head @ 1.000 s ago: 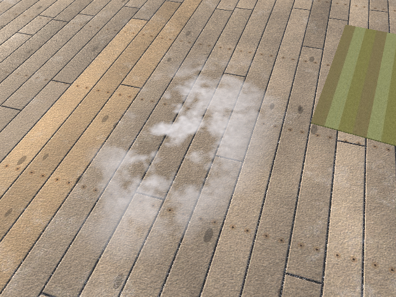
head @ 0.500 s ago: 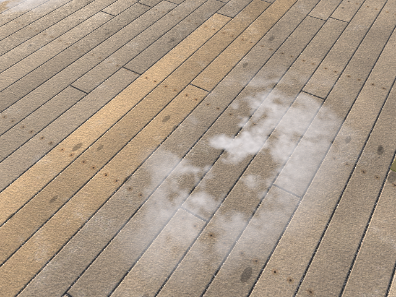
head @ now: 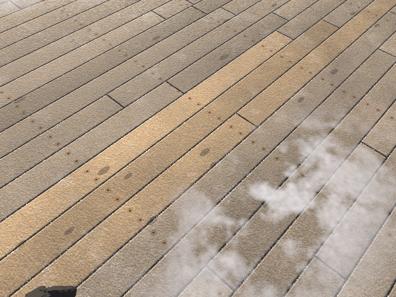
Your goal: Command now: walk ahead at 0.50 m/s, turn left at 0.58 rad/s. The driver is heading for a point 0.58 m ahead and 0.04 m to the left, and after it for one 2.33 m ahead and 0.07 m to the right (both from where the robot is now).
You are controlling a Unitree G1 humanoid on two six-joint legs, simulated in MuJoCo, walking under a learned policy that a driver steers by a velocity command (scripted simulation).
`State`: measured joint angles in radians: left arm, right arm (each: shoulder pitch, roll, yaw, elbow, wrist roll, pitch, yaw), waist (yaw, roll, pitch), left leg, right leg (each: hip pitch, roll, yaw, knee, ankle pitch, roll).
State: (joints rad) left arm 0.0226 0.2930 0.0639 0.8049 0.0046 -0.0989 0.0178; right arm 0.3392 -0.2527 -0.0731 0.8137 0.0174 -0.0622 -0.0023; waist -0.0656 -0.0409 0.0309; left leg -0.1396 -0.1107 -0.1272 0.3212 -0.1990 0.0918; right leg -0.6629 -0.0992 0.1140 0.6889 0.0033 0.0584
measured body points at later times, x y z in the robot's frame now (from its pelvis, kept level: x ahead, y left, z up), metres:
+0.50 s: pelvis +0.27 -0.04 +0.00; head +0.30 -0.04 +0.45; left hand +0.21 +0.24 -0.13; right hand +0.52 -0.24 -0.10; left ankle +0.35 +0.16 -0.68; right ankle +0.25 -0.15 -0.75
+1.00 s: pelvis +0.44 +0.06 -0.01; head +0.46 +0.08 +0.44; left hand +0.43 +0.35 -0.14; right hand +0.68 -0.12 -0.11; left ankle +0.45 +0.15 -0.75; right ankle +0.53 -0.08 -0.70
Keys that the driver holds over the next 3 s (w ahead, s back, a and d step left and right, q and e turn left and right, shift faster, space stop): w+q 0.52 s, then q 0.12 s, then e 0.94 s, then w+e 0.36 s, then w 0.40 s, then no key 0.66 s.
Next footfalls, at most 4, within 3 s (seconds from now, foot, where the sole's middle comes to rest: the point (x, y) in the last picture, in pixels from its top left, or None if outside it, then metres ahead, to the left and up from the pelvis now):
0.18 right None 0.29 -0.15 -0.79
0.70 left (130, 293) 0.49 0.17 -0.79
1.18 right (202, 277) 0.53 -0.06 -0.79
1.68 left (132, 275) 0.55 0.17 -0.79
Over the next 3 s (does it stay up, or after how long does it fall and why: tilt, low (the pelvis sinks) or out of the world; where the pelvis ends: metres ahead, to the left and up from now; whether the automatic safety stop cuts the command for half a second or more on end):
stays up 0.92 -0.13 -0.02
